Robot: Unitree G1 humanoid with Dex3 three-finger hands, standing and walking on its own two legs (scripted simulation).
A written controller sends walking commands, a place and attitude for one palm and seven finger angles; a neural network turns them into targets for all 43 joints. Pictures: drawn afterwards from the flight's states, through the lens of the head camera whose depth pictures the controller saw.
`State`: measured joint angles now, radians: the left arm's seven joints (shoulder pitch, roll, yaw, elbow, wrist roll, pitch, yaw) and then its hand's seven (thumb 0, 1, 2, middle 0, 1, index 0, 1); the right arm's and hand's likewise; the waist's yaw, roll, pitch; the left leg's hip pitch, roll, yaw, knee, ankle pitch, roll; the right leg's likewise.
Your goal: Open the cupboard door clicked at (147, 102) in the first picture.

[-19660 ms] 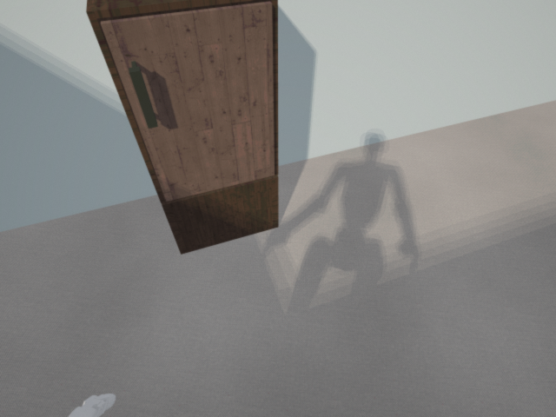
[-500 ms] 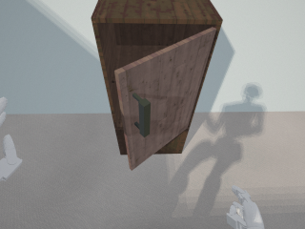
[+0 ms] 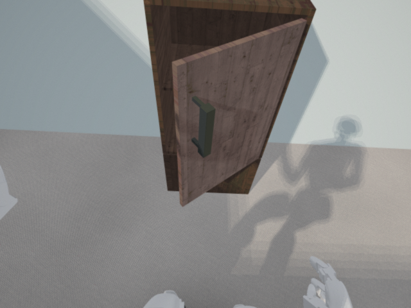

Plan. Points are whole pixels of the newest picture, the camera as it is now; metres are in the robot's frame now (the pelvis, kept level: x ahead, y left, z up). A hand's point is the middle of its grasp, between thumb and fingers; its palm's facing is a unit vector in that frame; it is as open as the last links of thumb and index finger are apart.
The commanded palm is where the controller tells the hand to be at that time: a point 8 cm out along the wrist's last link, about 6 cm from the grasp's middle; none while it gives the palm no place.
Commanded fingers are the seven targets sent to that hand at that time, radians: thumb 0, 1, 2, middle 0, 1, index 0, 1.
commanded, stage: step back with the hand held close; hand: left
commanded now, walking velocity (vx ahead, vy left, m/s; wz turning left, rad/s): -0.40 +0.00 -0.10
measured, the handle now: (200, 127) +0.51 +0.04 +0.03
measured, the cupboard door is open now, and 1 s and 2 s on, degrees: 38 38 38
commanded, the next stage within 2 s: stop stepping back and stand still in 0.28 s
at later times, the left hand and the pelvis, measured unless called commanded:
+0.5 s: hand out of the picture +0.12 +0.24 +0.20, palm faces +0.29 -0.79 -0.53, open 7.4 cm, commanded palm +0.06 +0.28 +0.20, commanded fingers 0.00 0.90 0.90 -0.20 -0.30 -0.20 -0.30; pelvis -0.10 +0.00 +0.03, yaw -5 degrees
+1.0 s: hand out of the picture +0.06 +0.22 +0.18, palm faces +0.33 -0.81 -0.47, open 7.4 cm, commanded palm +0.01 +0.26 +0.20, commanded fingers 0.00 0.90 0.90 -0.20 -0.30 -0.20 -0.30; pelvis -0.16 -0.02 +0.02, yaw -5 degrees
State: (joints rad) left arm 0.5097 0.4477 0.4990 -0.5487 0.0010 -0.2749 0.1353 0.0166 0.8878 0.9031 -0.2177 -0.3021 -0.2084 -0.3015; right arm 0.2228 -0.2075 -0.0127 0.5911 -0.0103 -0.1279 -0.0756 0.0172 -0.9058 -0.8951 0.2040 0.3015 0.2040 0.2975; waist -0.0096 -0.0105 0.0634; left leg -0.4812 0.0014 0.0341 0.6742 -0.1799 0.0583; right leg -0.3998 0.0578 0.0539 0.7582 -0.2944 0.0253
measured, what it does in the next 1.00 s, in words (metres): walks backwards: left foot, then right foot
